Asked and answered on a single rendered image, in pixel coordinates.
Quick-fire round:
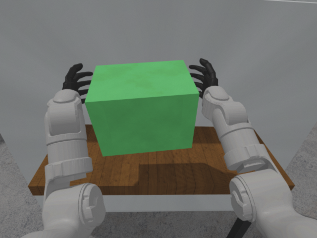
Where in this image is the carton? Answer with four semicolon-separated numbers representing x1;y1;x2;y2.
85;60;200;157

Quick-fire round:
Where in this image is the left robot forearm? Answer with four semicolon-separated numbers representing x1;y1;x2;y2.
42;89;93;224

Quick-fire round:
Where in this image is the right robot forearm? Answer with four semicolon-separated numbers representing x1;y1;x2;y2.
202;86;294;205

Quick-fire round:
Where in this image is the table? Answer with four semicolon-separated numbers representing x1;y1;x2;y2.
28;124;295;238

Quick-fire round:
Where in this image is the left robot hand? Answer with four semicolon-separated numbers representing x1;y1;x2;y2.
62;63;93;104

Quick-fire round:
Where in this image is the right robot upper arm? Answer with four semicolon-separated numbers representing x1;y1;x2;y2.
229;169;317;238

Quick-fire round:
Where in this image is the left robot upper arm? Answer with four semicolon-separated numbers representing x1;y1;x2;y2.
21;183;106;238

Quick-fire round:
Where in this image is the right robot hand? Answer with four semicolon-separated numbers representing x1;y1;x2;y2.
189;58;218;99

